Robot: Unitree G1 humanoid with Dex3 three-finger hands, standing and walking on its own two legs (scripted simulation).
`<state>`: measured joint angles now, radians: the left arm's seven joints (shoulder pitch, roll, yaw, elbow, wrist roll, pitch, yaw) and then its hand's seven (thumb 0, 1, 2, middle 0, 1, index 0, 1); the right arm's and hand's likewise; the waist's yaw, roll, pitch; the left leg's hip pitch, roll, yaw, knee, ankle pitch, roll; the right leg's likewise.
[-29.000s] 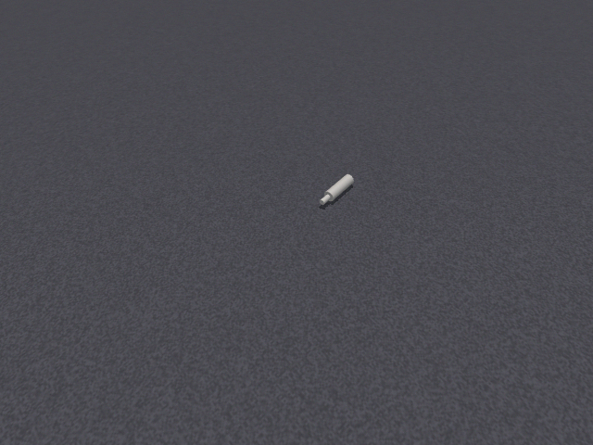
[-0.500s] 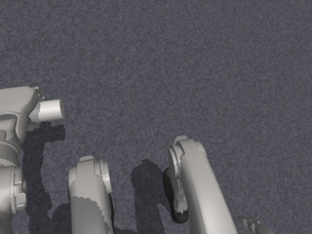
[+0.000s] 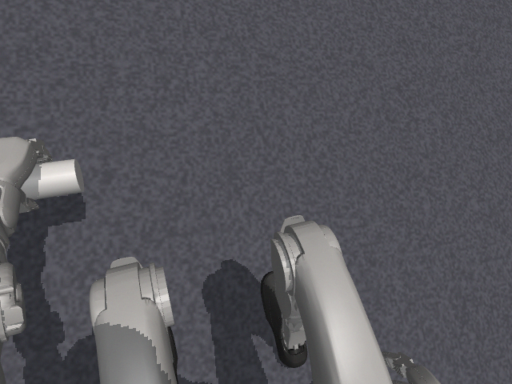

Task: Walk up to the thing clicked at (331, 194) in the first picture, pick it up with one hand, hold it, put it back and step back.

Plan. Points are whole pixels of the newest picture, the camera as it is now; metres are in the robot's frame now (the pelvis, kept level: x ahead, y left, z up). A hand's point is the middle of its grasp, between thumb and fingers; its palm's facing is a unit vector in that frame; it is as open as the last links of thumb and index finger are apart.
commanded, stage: lower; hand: left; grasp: from above
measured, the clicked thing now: (0, 186) +0.47 +0.33 -0.21
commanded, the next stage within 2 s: rest in 0.22 s
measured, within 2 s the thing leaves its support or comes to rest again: rests again in 1.00 s
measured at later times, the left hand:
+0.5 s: hand (36, 190) +0.47 +0.29 -0.24, palm faces -0.46 -0.07 -0.88, open 8.6 cm
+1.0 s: hand (44, 191) +0.47 +0.29 -0.28, palm faces -0.46 -0.10 -0.88, open 8.5 cm
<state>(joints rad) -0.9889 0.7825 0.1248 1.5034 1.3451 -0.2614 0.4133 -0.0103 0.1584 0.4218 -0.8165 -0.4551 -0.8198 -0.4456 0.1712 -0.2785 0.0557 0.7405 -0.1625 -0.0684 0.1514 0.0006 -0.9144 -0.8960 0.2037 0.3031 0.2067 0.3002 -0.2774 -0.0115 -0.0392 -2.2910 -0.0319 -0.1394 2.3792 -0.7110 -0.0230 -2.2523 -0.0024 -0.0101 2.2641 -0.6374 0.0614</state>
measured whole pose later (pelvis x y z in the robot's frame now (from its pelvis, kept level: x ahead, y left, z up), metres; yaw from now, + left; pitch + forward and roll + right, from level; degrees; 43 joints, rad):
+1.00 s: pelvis +0.00 +0.01 -0.04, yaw -5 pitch +30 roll -13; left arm -1.02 0.98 0.20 1.67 1.41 -0.30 0.57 -0.01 0.23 0.26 -0.88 -0.31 -0.88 -0.30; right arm 0.12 -0.33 0.18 0.70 -0.26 -0.14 0.23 0.00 -0.90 -0.89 0.20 0.30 0.21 0.30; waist -0.36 -0.10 0.11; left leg -2.37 -0.03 -0.22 2.57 -0.75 -0.01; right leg -2.29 0.03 -0.07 2.37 -0.63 0.07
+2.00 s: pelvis +0.00 +0.01 -0.05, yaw -7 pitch +26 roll -15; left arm -1.05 1.05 0.15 1.77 1.38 -0.29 0.62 0.00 0.02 0.57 -0.56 -0.54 -0.55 -0.55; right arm 0.10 -0.35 0.27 0.68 -0.29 -0.23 0.28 0.00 -0.90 -0.89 0.20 0.30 0.21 0.30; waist -0.39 -0.13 0.15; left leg -2.35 -0.03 -0.26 2.60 -0.74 0.00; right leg -2.26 0.05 -0.10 2.37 -0.61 0.07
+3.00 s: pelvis +0.00 +0.01 -0.03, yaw -5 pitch +32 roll -14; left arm -0.93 0.87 0.14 1.39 1.27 -0.17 0.47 0.00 -0.48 0.99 -0.11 -0.99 -0.10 -0.99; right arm 0.17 -0.32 0.13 0.72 -0.20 -0.17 0.30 0.00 -0.91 -0.90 0.20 0.30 0.21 0.30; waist -0.29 -0.03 -0.01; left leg -2.36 -0.03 -0.21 2.52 -0.75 0.00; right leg -2.28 0.01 -0.08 2.33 -0.64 0.05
